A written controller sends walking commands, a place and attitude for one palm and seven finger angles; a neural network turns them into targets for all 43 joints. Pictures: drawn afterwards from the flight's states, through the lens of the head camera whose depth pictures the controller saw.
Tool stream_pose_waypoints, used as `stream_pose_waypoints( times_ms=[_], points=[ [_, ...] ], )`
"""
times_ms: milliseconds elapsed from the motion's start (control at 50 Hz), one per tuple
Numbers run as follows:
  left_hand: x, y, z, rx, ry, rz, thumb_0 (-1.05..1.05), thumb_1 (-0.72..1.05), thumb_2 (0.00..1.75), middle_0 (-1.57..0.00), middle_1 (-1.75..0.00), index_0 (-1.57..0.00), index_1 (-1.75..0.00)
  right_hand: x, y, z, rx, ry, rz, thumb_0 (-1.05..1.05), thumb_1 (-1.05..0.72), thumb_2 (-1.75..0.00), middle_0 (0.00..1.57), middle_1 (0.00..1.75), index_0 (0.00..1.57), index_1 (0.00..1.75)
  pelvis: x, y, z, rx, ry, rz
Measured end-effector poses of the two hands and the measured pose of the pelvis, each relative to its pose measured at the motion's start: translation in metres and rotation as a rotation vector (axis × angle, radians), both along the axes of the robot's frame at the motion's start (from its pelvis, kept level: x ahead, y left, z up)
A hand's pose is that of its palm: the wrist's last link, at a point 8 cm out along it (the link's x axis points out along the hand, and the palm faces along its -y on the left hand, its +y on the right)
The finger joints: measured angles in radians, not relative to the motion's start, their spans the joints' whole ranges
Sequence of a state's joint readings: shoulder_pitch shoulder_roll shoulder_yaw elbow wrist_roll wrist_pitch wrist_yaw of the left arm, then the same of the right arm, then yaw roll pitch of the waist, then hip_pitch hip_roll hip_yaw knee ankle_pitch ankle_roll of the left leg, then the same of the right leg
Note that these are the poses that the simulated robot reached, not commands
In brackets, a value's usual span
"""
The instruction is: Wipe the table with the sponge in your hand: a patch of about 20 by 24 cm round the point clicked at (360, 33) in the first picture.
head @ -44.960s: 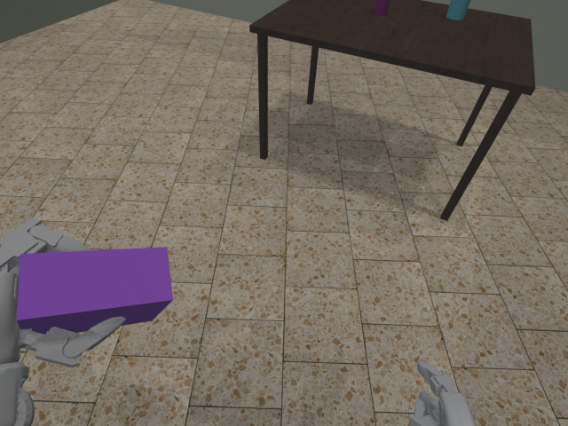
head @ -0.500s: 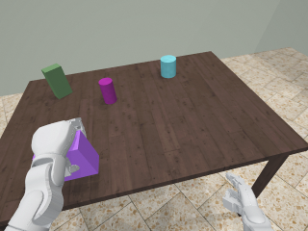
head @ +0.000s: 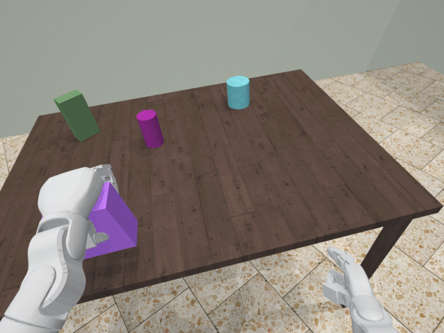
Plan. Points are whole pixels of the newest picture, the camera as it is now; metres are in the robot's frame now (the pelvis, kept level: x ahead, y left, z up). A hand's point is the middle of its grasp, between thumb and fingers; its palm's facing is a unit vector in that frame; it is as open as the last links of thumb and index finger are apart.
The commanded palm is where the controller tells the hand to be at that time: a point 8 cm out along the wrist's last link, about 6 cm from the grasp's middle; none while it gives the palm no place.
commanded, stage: bring the sponge back beside the body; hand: left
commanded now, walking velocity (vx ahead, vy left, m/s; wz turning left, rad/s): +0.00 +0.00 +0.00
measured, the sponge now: (100, 228) +0.25 +0.28 +0.07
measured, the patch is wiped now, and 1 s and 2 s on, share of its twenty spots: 1.00 1.00 1.00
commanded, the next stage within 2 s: step back with the hand held close in 1.50 s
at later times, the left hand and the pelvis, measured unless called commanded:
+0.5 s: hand (84, 220) +0.23 +0.28 +0.12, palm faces +0.10 -0.10 -0.99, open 9.7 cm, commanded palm +0.20 +0.28 +0.19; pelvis +0.01 +0.01 +0.00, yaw +0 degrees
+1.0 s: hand (65, 236) +0.20 +0.30 +0.12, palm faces +0.09 -0.10 -0.99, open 9.7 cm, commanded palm +0.17 +0.29 +0.19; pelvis +0.00 +0.01 +0.00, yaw +0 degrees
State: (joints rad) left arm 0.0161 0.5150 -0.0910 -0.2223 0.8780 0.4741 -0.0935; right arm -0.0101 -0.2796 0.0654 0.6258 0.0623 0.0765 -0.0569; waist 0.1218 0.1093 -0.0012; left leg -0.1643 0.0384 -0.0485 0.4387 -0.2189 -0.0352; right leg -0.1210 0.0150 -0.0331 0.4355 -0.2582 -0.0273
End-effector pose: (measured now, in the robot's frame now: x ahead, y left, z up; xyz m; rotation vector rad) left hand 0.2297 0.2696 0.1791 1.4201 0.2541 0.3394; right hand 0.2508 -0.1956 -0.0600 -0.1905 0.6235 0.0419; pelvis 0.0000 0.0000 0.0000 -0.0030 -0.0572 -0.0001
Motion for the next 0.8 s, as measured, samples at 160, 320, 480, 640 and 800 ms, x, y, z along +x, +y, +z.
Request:
stream_pose_waypoints(
  times_ms=[160,320,480,640,800],
  points=[
    [-0.009,0.002,0.006,0.03,-0.03,-0.011,-0.01,-0.49,1.09,-0.76,-1.36,-0.78,-1.37,-0.002,-0.004,-0.003,0.015,0.01,-0.013,0.02,-0.91,-0.9,0.2,0.3,0.2,0.3,0.006,0.0,-0.001,0.001,-0.001,-0.014],
    [-0.02,0.012,-0.005,-0.011,0.008,0.035,-0.01,-0.49,1.09,-0.76,-1.36,-0.78,-1.37,0.0,0.0,-0.005,0.002,0.013,-0.001,0.02,-0.91,-0.9,0.2,0.3,0.2,0.3,0.005,0.003,-0.001,-0.001,0.0,-0.001],
    [-0.022,0.003,-0.006,0.012,-0.014,-0.037,-0.01,-0.49,1.09,-0.76,-1.36,-0.78,-1.37,0.002,0.01,-0.001,0.003,0.001,0.005,0.02,-0.91,-0.9,0.2,0.3,0.19,0.3,0.005,0.006,-0.001,-0.003,-0.004,-0.006],
    [-0.029,0.016,-0.001,-0.006,-0.041,0.024,-0.01,-0.49,1.09,-0.76,-1.36,-0.78,-1.37,0.001,0.013,0.0,0.016,0.005,0.008,0.02,-0.91,-0.9,0.2,0.3,0.19,0.3,0.005,0.01,0.0,-0.003,-0.004,-0.009],
    [-0.04,0.014,-0.013,-0.026,0.002,0.009,-0.01,-0.49,1.09,-0.76,-1.36,-0.78,-1.37,0.0,0.013,0.001,0.0,0.0,0.013,0.02,-0.91,-0.9,0.2,0.3,0.2,0.3,0.004,0.011,-0.001,-0.004,-0.007,-0.007]
  ],
)
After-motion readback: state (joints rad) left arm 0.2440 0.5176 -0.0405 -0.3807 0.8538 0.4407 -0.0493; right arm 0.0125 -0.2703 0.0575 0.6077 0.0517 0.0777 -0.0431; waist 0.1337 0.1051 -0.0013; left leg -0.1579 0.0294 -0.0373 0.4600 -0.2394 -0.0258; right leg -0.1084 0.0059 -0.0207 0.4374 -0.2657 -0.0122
